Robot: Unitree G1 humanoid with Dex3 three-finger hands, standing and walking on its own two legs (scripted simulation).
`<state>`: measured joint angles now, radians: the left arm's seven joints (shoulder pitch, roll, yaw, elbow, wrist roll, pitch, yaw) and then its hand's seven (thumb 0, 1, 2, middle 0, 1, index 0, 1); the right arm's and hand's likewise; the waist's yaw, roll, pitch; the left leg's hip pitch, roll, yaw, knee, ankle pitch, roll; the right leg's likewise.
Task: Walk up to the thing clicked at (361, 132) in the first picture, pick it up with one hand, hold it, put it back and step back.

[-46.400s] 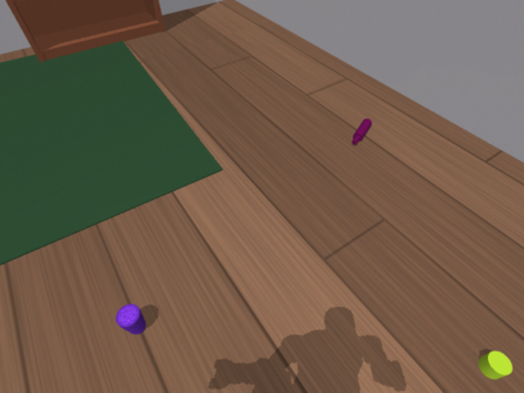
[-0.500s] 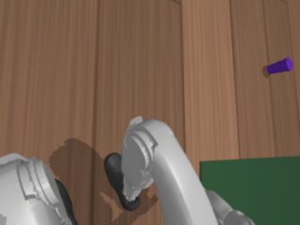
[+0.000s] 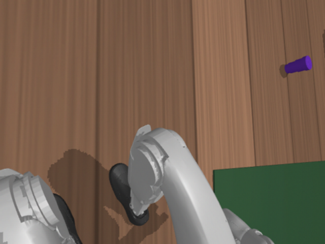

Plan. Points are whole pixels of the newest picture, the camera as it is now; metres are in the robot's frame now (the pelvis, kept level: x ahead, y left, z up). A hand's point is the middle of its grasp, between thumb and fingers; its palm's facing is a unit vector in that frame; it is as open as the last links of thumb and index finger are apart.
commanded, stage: close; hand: left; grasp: from above
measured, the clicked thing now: out of the picture +0.45 +0.36 -0.28
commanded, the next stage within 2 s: settle in 1.58 s
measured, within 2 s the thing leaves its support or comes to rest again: leaves its support in 2.00 s
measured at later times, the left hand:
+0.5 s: hand out of the picture +0.43 +0.38 -0.26, palm faces -0.45 -0.17 -0.88, open 11.8 cm
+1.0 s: hand out of the picture +0.43 +0.37 -0.26, palm faces -0.46 -0.17 -0.87, open 9.7 cm
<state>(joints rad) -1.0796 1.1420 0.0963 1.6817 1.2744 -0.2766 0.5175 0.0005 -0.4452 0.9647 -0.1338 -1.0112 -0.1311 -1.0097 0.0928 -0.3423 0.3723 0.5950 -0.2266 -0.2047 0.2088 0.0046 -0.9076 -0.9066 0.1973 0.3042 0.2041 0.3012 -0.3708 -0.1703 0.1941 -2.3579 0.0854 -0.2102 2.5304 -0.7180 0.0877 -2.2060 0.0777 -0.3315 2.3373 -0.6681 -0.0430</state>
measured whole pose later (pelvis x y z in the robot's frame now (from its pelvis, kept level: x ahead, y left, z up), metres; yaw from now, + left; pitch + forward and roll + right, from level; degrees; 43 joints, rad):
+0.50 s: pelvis +0.00 +0.00 +0.00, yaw -1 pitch +28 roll -17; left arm -1.09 1.15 0.07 1.68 1.28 -0.28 0.53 0.00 -0.16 0.75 -0.31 -0.91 -0.34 -0.87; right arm 0.07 -0.35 0.38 0.59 -0.23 -0.21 0.21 0.00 -0.90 -0.90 0.20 0.30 0.20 0.30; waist -0.36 -0.18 0.19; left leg -2.35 0.08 -0.22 2.53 -0.72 0.09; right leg -2.20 0.08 -0.34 2.33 -0.67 -0.04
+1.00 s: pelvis +0.00 +0.00 +0.00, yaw +0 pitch +27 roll -17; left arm -1.08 1.16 0.08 1.69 1.28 -0.29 0.54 0.00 0.12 0.56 -0.52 -0.74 -0.56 -0.70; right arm 0.07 -0.35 0.39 0.59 -0.23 -0.21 0.21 0.00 -0.90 -0.90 0.20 0.30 0.20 0.30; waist -0.37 -0.18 0.21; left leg -2.35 0.09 -0.22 2.53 -0.71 0.08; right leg -2.20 0.09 -0.34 2.33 -0.66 -0.04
